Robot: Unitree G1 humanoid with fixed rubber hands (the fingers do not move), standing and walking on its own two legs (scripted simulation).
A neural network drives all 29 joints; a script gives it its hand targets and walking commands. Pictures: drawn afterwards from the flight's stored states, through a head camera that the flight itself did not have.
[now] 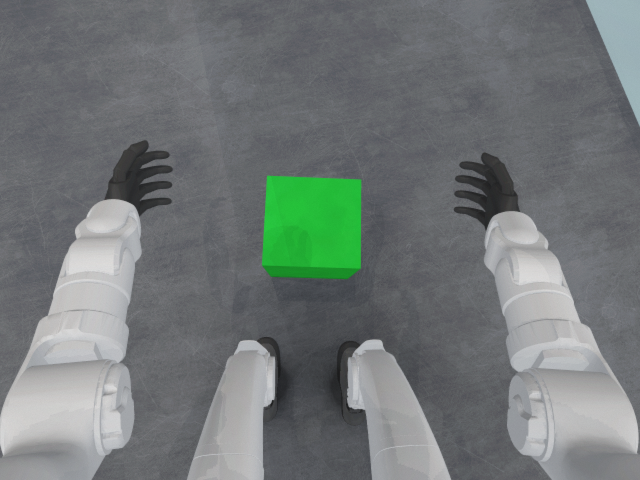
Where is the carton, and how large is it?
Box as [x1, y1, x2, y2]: [262, 176, 360, 278]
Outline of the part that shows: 267,176 262,265 271,276 347,278 359,269 360,180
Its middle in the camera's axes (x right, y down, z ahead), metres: -0.02 -0.01 +0.97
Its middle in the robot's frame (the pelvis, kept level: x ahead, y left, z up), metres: +0.48 -0.01 -0.56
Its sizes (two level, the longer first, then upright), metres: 0.210 0.200 0.250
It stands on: the floor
